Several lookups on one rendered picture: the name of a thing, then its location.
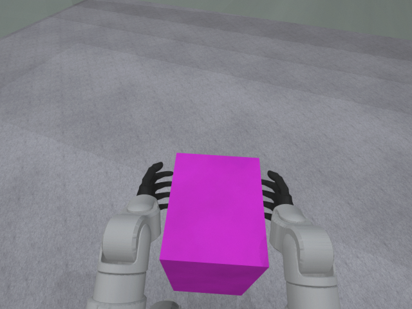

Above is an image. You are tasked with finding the left robot forearm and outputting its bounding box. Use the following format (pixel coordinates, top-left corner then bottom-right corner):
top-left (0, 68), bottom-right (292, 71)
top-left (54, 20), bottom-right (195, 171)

top-left (86, 194), bottom-right (161, 309)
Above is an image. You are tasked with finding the right robot forearm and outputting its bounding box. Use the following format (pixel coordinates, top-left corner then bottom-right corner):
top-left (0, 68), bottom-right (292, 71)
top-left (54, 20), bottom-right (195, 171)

top-left (269, 204), bottom-right (341, 309)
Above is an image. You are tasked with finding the carton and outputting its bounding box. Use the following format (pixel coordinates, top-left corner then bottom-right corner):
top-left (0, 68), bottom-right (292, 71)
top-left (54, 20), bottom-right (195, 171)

top-left (160, 153), bottom-right (269, 295)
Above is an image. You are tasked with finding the robot right hand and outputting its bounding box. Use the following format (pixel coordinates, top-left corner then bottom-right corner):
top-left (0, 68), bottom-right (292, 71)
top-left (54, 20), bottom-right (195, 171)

top-left (261, 171), bottom-right (294, 221)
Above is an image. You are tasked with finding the robot left hand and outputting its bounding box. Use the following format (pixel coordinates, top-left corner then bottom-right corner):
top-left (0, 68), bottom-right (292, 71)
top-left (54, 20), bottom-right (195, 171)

top-left (137, 162), bottom-right (173, 210)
